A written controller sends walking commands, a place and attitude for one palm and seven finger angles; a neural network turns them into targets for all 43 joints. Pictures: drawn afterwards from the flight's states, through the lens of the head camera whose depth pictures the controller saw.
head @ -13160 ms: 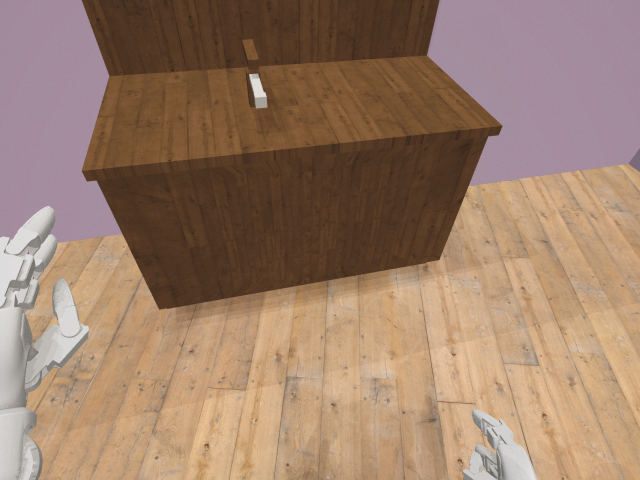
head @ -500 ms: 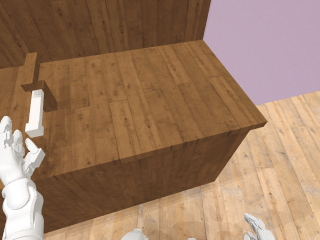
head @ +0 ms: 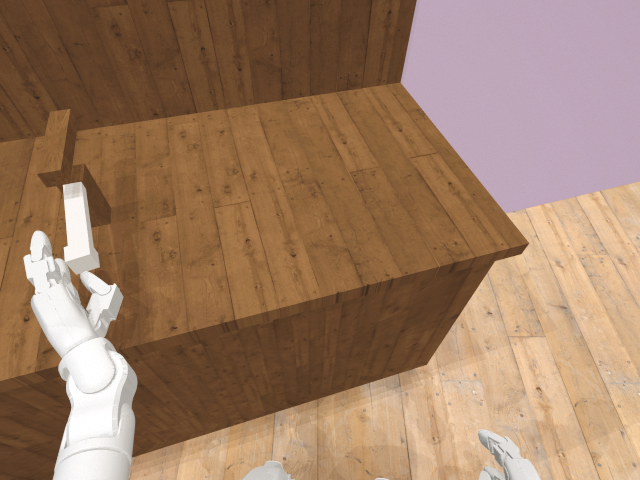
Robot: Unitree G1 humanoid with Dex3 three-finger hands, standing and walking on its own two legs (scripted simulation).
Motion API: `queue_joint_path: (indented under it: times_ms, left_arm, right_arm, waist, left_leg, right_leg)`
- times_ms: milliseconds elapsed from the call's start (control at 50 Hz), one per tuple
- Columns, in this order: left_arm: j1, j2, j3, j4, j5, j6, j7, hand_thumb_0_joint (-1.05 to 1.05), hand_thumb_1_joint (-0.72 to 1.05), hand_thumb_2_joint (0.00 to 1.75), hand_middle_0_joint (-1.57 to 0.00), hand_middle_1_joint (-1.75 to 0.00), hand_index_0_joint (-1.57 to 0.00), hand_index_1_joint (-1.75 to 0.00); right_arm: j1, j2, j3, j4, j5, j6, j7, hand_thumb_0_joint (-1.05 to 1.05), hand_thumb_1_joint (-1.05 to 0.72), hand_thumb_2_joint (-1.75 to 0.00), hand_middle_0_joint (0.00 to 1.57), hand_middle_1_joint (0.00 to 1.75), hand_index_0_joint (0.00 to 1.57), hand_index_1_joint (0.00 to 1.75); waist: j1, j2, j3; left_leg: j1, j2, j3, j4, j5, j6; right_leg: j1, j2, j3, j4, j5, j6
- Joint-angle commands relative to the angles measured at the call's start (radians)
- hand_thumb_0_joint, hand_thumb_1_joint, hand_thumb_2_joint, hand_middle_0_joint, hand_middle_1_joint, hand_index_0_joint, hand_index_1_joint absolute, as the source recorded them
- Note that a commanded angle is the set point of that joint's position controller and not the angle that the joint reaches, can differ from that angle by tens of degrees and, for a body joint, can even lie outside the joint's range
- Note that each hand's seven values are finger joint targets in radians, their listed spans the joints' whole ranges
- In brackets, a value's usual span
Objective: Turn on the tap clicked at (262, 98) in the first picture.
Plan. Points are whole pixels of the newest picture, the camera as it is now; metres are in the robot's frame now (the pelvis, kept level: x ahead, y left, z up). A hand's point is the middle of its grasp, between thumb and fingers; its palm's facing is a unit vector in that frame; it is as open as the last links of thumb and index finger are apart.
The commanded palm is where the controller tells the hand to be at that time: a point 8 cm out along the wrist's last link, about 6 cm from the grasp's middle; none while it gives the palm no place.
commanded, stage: push the lever round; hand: left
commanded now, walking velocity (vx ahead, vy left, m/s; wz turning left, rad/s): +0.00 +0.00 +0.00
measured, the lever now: (82, 257) +0.36 +0.32 +0.07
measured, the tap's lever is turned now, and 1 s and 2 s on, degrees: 8 30 75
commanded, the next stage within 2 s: lift the hand up off the lever in 1.76 s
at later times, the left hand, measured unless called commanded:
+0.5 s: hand (151, 272) +0.35 +0.24 +0.05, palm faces +0.76 -0.65 -0.07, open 7.7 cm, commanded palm +0.31 +0.26 +0.06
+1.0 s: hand (172, 251) +0.39 +0.22 +0.05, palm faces +0.82 -0.56 -0.06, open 7.9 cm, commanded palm +0.34 +0.23 +0.06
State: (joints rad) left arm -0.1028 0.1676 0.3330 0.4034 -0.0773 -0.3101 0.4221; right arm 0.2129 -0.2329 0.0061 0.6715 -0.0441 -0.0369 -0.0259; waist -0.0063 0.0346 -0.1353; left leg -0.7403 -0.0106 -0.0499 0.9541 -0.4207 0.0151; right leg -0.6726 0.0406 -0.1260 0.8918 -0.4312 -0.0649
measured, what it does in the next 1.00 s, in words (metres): stands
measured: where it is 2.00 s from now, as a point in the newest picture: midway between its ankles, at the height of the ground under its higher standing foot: outside the picture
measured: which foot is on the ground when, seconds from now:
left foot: down 0.00-1.00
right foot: down 0.00-1.00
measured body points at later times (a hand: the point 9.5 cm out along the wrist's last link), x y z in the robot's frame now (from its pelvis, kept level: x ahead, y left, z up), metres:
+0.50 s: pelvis +0.00 -0.01 +0.00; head +0.04 +0.00 +0.45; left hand +0.31 +0.27 +0.06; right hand +0.14 -0.25 -0.11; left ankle +0.03 +0.11 -0.69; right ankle +0.01 -0.08 -0.69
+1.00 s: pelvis +0.00 -0.01 +0.00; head +0.04 -0.01 +0.45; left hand +0.34 +0.25 +0.06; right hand +0.12 -0.26 -0.12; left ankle +0.03 +0.11 -0.69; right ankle +0.01 -0.08 -0.69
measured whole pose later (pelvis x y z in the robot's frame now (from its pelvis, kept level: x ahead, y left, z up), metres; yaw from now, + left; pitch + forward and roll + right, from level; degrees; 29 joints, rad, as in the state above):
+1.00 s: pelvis +0.00 -0.01 +0.00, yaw +1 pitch +13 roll -2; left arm -0.41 0.05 0.33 0.67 0.08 -0.27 0.82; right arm 0.20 -0.21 -0.03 0.73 -0.09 0.03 0.02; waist -0.05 0.03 -0.16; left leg -0.76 -0.01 -0.06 0.95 -0.41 0.00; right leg -0.69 0.04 -0.14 0.89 -0.43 -0.08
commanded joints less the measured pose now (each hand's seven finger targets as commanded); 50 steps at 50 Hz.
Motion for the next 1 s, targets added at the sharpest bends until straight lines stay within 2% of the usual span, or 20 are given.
queue_joint_path:
  times_ms: [0,20,80,120,180,220,280,320,340,380,500,520,600,620,720,780,820,880,920,980]
  left_arm:
    - [-0.306,0.181,0.012,-0.23,0.031,-0.075,0.045,0.0,0.9,0.9,-0.15,-0.15,-0.15,-0.15]
    - [-0.291,0.208,0.044,-0.21,0.038,-0.071,0.059,0.0,0.9,0.9,-0.15,-0.15,-0.15,-0.15]
    - [-0.333,0.158,-0.008,-0.207,0.048,-0.069,0.083,0.0,0.9,0.9,-0.15,-0.15,-0.15,-0.15]
    - [-0.352,0.186,0.023,-0.199,0.062,-0.069,0.105,0.0,0.9,0.9,-0.15,-0.15,-0.15,-0.15]
    - [-0.412,0.133,-0.04,-0.198,0.077,-0.067,0.127,0.0,0.9,0.9,-0.15,-0.15,-0.15,-0.15]
    - [-0.391,0.176,0.011,-0.176,0.086,-0.064,0.15,0.0,0.9,0.9,-0.15,-0.15,-0.15,-0.15]
    - [-0.434,0.112,-0.048,-0.189,0.096,-0.066,0.176,0.0,0.9,0.9,-0.15,-0.15,-0.15,-0.15]
    - [-0.413,0.153,-0.003,-0.169,0.11,-0.06,0.203,0.0,0.9,0.9,-0.15,-0.15,-0.15,-0.15]
    - [-0.444,0.103,-0.05,-0.177,0.111,-0.06,0.209,0.0,0.9,0.9,-0.15,-0.15,-0.15,-0.15]
    - [-0.47,0.093,-0.059,-0.147,0.12,-0.053,0.228,0.0,0.9,0.9,-0.15,-0.15,-0.15,-0.15]
    - [-0.514,0.097,-0.035,-0.097,0.14,-0.042,0.285,0.0,0.9,0.9,-0.15,-0.15,-0.15,-0.15]
    - [-0.507,0.133,0.002,-0.074,0.149,-0.036,0.295,0.0,0.9,0.9,-0.15,-0.15,-0.15,-0.15]
    - [-0.557,0.085,-0.029,-0.063,0.157,-0.037,0.321,0.0,0.9,0.9,-0.15,-0.15,-0.15,-0.15]
    - [-0.537,0.125,0.017,-0.039,0.165,-0.032,0.333,0.0,0.9,0.9,-0.15,-0.15,-0.15,-0.15]
    - [-0.572,0.092,0.0,-0.027,0.178,-0.036,0.358,0.0,0.9,0.9,-0.15,-0.15,-0.15,-0.15]
    - [-0.641,0.047,-0.047,-0.014,0.181,-0.038,0.367,0.0,0.9,0.9,-0.15,-0.15,-0.15,-0.15]
    - [-0.639,0.075,-0.012,-0.003,0.188,-0.039,0.379,0.0,0.9,0.9,-0.15,-0.15,-0.15,-0.15]
    - [-0.705,0.027,-0.06,-0.001,0.193,-0.043,0.389,0.0,0.9,0.9,-0.15,-0.15,-0.15,-0.15]
    - [-0.682,0.049,-0.023,0.022,0.2,-0.037,0.403,0.0,0.9,0.9,-0.15,-0.15,-0.15,-0.15]
    - [-0.743,0.02,-0.049,0.047,0.203,-0.03,0.413,0.0,0.9,0.9,-0.15,-0.15,-0.15,-0.15]
  right_arm:
    - [-0.054,-0.135,-0.048,-0.12,0.002,-0.035,-0.011,0.0,-0.9,-0.9,0.2,0.3,0.2,0.3]
    - [-0.051,-0.138,-0.051,-0.115,0.002,-0.031,-0.014,0.0,-0.9,-0.9,0.2,0.3,0.2,0.3]
    - [-0.06,-0.132,-0.049,-0.12,-0.001,-0.027,-0.01,0.0,-0.9,-0.9,0.2,0.3,0.2,0.3]
    - [-0.06,-0.134,-0.051,-0.11,-0.001,-0.022,-0.013,0.0,-0.9,-0.9,0.2,0.3,0.2,0.3]
    - [-0.07,-0.127,-0.05,-0.11,-0.004,-0.021,-0.01,0.0,-0.9,-0.9,0.2,0.3,0.2,0.3]
    - [-0.067,-0.131,-0.053,-0.104,-0.006,-0.016,-0.012,0.0,-0.9,-0.9,0.2,0.3,0.2,0.3]
    - [-0.068,-0.123,-0.055,-0.105,-0.01,-0.015,-0.006,0.0,-0.9,-0.9,0.2,0.3,0.2,0.3]
    - [-0.067,-0.126,-0.057,-0.099,-0.011,-0.007,-0.007,0.0,-0.9,-0.9,0.2,0.3,0.2,0.3]
    - [-0.074,-0.119,-0.055,-0.104,-0.012,-0.006,-0.003,0.0,-0.9,-0.9,0.2,0.3,0.2,0.3]
    - [-0.081,-0.118,-0.055,-0.1,-0.012,-0.005,-0.002,0.0,-0.9,-0.9,0.2,0.3,0.2,0.3]
    - [-0.079,-0.113,-0.059,-0.092,-0.02,0.005,0.002,0.0,-0.9,-0.9,0.2,0.3,0.2,0.3]
    - [-0.078,-0.117,-0.06,-0.082,-0.019,0.011,0.0,0.0,-0.9,-0.9,0.2,0.3,0.2,0.3]
    - [-0.074,-0.105,-0.06,-0.086,-0.025,0.017,0.008,0.0,-0.9,-0.9,0.2,0.3,0.2,0.3]
    - [-0.071,-0.111,-0.064,-0.079,-0.027,0.021,0.007,0.0,-0.9,-0.9,0.2,0.3,0.2,0.3]
    - [-0.058,-0.107,-0.07,-0.073,-0.032,0.027,0.021,0.0,-0.9,-0.9,0.2,0.3,0.2,0.3]
    - [-0.06,-0.105,-0.069,-0.07,-0.034,0.025,0.029,0.0,-0.9,-0.9,0.2,0.3,0.2,0.3]
    - [-0.057,-0.11,-0.074,-0.063,-0.035,0.026,0.028,0.0,-0.9,-0.9,0.2,0.3,0.2,0.3]
    - [-0.056,-0.104,-0.074,-0.055,-0.038,0.024,0.036,0.0,-0.9,-0.9,0.2,0.3,0.2,0.3]
    - [-0.047,-0.108,-0.077,-0.05,-0.043,0.023,0.038,0.0,-0.9,-0.9,0.2,0.3,0.2,0.3]
    - [-0.047,-0.103,-0.075,-0.048,-0.047,0.026,0.043,0.0,-0.9,-0.9,0.2,0.3,0.2,0.3]
  waist:
    - [-0.023,0.038,-0.248]
    - [-0.016,0.017,-0.239]
    - [-0.028,0.017,-0.244]
    - [-0.02,0.037,-0.245]
    - [-0.039,0.04,-0.255]
    - [-0.023,0.036,-0.253]
    - [-0.036,0.018,-0.284]
    - [-0.022,0.029,-0.287]
    - [-0.037,0.027,-0.291]
    - [-0.042,0.012,-0.265]
    - [-0.037,-0.011,-0.289]
    - [-0.028,0.004,-0.281]
    - [-0.035,0.004,-0.308]
    - [-0.028,0.0,-0.305]
    - [-0.034,0.01,-0.324]
    - [-0.057,-0.007,-0.3]
    - [-0.045,0.016,-0.307]
    - [-0.066,0.023,-0.322]
    - [-0.05,0.02,-0.33]
    - [-0.068,-0.002,-0.336]
  left_leg:
    - [0.148,-0.011,-0.033,-0.122,0.18,0.01]
    - [0.138,-0.01,-0.033,-0.122,0.173,0.013]
    - [0.14,-0.013,-0.031,-0.122,0.163,0.014]
    - [0.141,-0.012,-0.031,-0.123,0.162,0.013]
    - [0.156,-0.012,-0.031,-0.12,0.15,0.014]
    - [0.144,-0.011,-0.032,-0.123,0.151,0.013]
    - [0.166,-0.011,-0.029,-0.115,0.179,0.012]
    - [0.153,-0.01,-0.033,-0.119,0.179,0.009]
    - [0.162,-0.012,-0.027,-0.115,0.181,0.012]
    - [0.147,-0.01,-0.027,-0.115,0.154,0.013]
    - [0.134,-0.013,-0.022,-0.112,0.16,0.015]
    - [0.127,-0.011,-0.025,-0.116,0.161,0.012]
    - [0.132,-0.013,-0.015,-0.108,0.184,0.013]
    - [0.125,-0.011,-0.017,-0.107,0.188,0.013]
    - [0.139,-0.01,-0.016,-0.101,0.225,0.011]
    - [0.135,-0.009,-0.015,-0.101,0.199,0.013]
    - [0.136,-0.009,-0.018,-0.102,0.201,0.011]
    - [0.158,-0.008,-0.016,-0.098,0.209,0.011]
    - [0.153,-0.009,-0.022,-0.101,0.22,0.008]
    - [0.14,-0.011,-0.016,-0.097,0.211,0.011]
  right_leg:
    - [0.131,-0.019,0.106,-0.144,0.225,0.034]
    - [0.136,-0.02,0.11,-0.149,0.221,0.035]
    - [0.132,-0.023,0.11,-0.151,0.214,0.036]
    - [0.132,-0.023,0.112,-0.151,0.209,0.034]
    - [0.116,-0.026,0.113,-0.155,0.198,0.035]
    - [0.131,-0.025,0.116,-0.159,0.196,0.032]
    - [0.136,-0.028,0.109,-0.151,0.232,0.035]
    - [0.146,-0.027,0.111,-0.148,0.225,0.032]
    - [0.14,-0.03,0.11,-0.149,0.233,0.036]
    - [0.127,-0.032,0.113,-0.16,0.205,0.037]
    - [0.152,-0.036,0.12,-0.167,0.216,0.038]
    - [0.152,-0.036,0.12,-0.166,0.212,0.035]
    - [0.17,-0.04,0.122,-0.162,0.253,0.038]
    - [0.17,-0.038,0.12,-0.161,0.254,0.037]
    - [0.172,-0.037,0.112,-0.149,0.299,0.036]
    - [0.148,-0.037,0.109,-0.159,0.269,0.039]
    - [0.146,-0.036,0.108,-0.155,0.261,0.034]
    - [0.134,-0.038,0.102,-0.156,0.267,0.035]
    - [0.136,-0.033,0.094,-0.147,0.269,0.031]
    - [0.139,-0.039,0.097,-0.151,0.272,0.037]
